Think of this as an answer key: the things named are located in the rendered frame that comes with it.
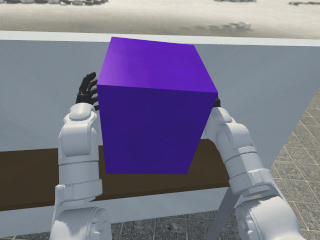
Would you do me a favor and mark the right robot forearm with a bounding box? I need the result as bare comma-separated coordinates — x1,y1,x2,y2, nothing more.
204,107,301,234

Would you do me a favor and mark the carton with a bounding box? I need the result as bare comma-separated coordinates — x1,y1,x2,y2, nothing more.
96,36,218,174

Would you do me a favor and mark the right robot upper arm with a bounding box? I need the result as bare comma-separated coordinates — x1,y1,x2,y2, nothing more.
235,194,306,240

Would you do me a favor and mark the table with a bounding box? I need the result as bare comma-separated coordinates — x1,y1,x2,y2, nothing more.
0,138,241,240

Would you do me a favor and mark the left robot forearm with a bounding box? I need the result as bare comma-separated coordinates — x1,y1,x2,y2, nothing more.
49,102,103,240

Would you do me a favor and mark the robot left hand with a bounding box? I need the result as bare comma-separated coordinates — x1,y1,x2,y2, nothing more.
75,72,99,111

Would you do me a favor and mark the left robot upper arm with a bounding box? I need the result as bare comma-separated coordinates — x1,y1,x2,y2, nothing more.
50,206,112,240

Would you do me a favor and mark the robot right hand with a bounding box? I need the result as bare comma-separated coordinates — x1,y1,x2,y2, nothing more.
213,95,221,108

